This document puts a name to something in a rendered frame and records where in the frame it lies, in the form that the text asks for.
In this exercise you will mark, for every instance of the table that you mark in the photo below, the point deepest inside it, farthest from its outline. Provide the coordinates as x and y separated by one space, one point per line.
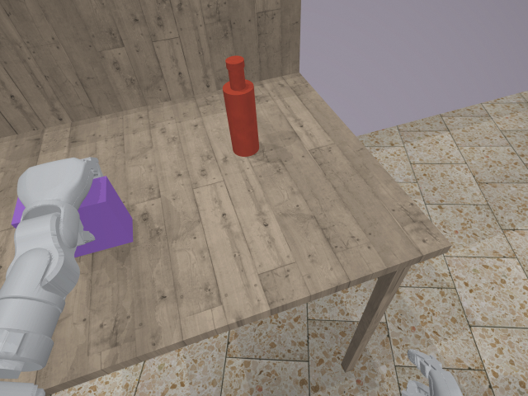
219 240

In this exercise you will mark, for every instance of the robot left hand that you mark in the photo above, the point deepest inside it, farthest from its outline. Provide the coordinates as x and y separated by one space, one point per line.
68 180

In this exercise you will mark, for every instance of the robot right hand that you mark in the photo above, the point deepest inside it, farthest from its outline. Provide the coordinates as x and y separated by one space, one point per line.
441 383

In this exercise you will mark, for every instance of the left robot forearm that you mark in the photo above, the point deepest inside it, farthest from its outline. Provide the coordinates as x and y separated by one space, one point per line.
41 275

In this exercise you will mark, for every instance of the sponge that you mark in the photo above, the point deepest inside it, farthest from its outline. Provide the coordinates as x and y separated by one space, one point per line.
102 213

